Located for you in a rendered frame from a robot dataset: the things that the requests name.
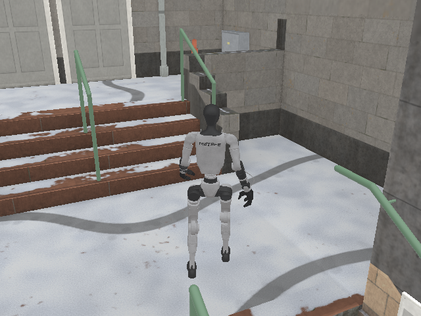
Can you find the robot left upper arm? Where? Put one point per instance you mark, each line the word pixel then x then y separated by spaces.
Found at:
pixel 187 148

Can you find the left robot hand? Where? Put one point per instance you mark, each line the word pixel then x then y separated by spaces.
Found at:
pixel 186 177

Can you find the right robot forearm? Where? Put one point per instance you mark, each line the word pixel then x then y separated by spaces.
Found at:
pixel 243 178

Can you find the left robot shin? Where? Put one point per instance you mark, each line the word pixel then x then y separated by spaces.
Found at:
pixel 192 246

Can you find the robot right upper arm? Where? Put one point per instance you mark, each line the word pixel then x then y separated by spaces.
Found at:
pixel 234 151

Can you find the left robot forearm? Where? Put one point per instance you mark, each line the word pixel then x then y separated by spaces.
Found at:
pixel 183 169

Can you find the right robot hand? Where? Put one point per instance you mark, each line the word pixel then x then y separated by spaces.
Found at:
pixel 249 197

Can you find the robot left thigh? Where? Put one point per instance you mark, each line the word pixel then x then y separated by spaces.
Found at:
pixel 193 200

